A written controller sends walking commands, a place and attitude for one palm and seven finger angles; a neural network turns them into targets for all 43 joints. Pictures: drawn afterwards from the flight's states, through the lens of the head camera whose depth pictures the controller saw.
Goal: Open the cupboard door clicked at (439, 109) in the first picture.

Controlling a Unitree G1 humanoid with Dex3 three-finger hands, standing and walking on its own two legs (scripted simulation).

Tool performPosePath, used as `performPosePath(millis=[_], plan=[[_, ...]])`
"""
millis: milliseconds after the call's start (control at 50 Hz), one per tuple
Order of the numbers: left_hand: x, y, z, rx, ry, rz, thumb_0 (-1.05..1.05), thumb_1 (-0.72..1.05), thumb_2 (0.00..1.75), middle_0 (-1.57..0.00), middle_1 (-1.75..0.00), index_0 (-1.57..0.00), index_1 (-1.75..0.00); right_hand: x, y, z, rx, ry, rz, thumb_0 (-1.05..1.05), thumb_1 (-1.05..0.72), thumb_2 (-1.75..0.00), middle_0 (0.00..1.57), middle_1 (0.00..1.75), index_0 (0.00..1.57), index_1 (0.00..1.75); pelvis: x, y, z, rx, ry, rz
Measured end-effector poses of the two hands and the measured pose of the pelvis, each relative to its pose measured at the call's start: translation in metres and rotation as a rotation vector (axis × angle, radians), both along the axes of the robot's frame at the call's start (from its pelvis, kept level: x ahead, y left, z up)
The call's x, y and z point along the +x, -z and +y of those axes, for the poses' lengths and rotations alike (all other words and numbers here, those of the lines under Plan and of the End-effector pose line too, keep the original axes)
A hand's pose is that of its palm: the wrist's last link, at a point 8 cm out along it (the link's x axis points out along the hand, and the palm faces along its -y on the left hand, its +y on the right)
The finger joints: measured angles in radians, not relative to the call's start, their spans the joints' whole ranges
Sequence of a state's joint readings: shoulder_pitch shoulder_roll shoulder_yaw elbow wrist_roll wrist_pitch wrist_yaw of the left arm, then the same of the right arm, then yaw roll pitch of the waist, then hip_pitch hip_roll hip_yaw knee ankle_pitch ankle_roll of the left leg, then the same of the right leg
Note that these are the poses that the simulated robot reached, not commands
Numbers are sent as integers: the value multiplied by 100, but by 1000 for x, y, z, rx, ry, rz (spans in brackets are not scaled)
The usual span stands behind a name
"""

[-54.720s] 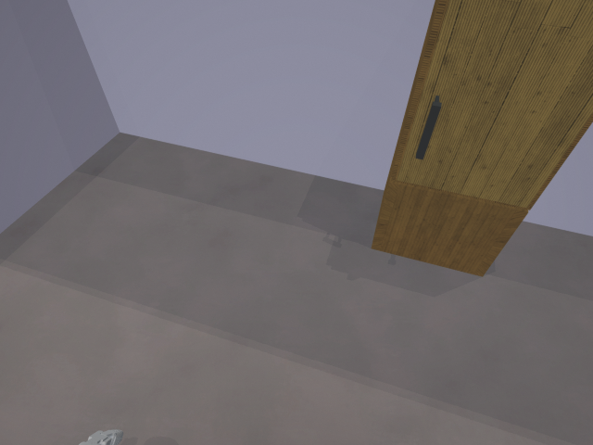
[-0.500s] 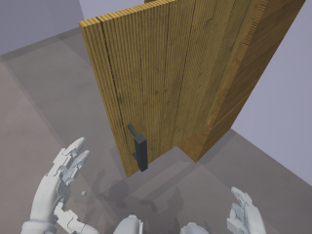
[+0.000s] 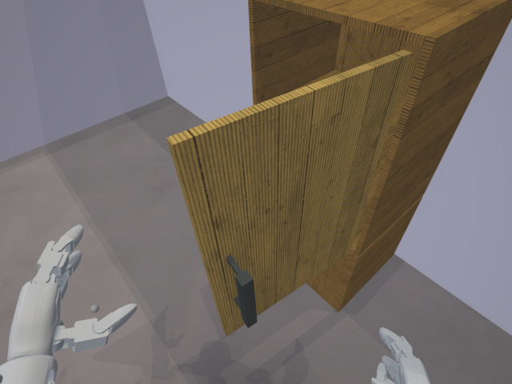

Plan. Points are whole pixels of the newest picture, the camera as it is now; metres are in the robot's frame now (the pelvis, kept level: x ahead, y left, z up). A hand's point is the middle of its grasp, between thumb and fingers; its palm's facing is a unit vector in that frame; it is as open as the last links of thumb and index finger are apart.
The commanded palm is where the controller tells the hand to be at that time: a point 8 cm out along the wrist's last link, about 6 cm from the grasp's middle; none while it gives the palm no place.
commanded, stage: draw the hand back to the body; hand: left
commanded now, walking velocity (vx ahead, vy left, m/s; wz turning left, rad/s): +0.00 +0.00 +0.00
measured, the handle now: (241, 292) +0.31 +0.07 -0.09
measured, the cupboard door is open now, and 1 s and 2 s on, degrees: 82 82 82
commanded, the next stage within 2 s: step back with the hand held close in 0.66 s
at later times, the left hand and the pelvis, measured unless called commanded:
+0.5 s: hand (66, 272) +0.20 +0.24 +0.17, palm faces +0.43 -0.80 -0.42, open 7.6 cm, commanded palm +0.15 +0.28 +0.19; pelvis +0.00 -0.02 +0.02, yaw -1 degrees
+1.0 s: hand (70, 275) +0.19 +0.24 +0.17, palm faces +0.35 -0.80 -0.49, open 7.4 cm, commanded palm +0.13 +0.28 +0.20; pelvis -0.02 -0.02 +0.03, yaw -2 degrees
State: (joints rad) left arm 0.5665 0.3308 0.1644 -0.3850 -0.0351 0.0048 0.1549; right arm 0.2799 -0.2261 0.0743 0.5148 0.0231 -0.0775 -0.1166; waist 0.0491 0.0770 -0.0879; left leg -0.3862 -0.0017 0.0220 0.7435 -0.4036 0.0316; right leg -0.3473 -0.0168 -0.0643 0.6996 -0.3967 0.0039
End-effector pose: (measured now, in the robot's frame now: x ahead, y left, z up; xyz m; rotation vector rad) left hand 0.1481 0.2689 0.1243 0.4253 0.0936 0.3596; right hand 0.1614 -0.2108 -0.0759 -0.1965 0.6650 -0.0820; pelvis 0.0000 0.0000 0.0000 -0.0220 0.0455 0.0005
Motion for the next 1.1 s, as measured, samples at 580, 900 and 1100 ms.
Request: performPosePath(millis=[580, 900, 1100], plan=[[2, -60, 2, 61, -42, -149, 1, 87, 89, -21, -30, -21, -30, 12, -20, -32, -14, -11, 6, 2, -90, -90, 20, 30, 20, 30, 3, -25, -22, 14, 19, -112], [3, -74, 5, 135, -12, -193, 1, 89, 89, -21, -31, -21, -30, -2, -21, -39, -14, 16, 24, 2, -90, -90, 20, 30, 20, 30, -10, -27, -24, 1, 22, -88], [1, -74, 5, 193, 115, -147, 1, 89, 89, -22, -31, -22, -30, -31, -24, -49, -64, 115, 79, 2, -90, -90, 20, 30, 20, 30, -29, -26, -8, 11, 49, -46]])
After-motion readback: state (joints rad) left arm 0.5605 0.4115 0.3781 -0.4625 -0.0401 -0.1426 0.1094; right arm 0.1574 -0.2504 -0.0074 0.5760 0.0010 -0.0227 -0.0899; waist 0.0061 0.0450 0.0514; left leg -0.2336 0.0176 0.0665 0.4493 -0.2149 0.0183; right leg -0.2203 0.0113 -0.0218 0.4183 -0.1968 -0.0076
